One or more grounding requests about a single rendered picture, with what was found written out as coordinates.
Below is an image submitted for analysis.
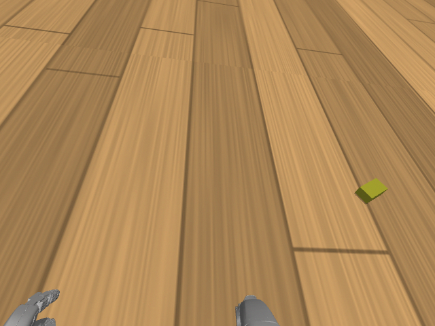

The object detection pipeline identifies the left robot hand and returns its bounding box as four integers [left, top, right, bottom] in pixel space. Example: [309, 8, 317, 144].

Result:
[4, 289, 60, 326]

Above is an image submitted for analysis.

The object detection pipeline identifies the carton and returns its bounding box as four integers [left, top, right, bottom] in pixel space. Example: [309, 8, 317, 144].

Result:
[355, 178, 388, 204]

